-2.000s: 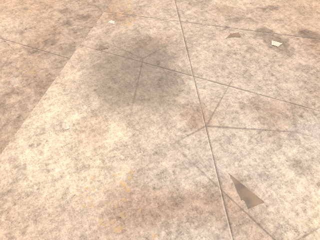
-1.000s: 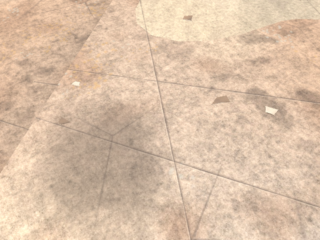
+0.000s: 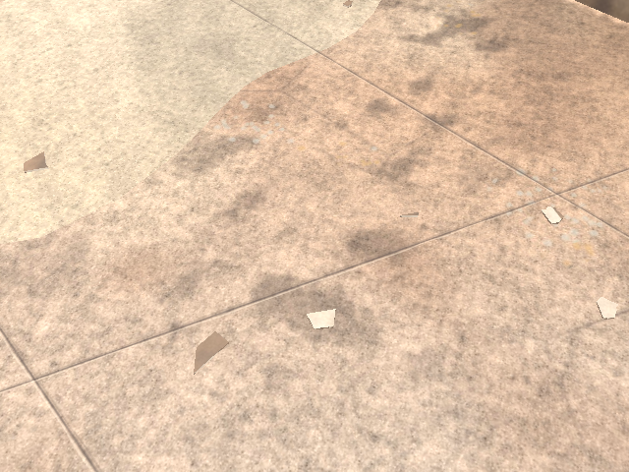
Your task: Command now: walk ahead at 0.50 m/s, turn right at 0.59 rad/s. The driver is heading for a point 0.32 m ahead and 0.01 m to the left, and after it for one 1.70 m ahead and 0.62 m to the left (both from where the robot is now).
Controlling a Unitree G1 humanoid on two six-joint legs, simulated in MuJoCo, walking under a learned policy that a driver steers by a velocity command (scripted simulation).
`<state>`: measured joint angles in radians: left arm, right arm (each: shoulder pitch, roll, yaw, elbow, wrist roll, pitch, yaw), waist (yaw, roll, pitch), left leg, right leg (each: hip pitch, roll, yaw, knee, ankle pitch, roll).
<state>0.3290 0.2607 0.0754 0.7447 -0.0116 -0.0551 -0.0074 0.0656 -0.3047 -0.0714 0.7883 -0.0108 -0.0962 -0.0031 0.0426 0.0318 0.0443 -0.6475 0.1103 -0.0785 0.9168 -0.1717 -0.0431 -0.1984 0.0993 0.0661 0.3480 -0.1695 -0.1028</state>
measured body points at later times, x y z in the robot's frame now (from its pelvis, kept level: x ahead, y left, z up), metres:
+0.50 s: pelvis +0.28 +0.05 +0.00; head +0.31 +0.06 +0.45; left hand +0.48 +0.30 -0.09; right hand +0.29 -0.22 -0.12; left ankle +0.29 +0.14 -0.75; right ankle +0.34 -0.11 -0.69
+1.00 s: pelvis +0.53 +0.01 +0.00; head +0.56 +0.01 +0.45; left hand +0.51 +0.30 -0.11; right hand +0.77 -0.21 -0.10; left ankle +0.60 +0.19 -0.68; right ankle +0.51 -0.11 -0.75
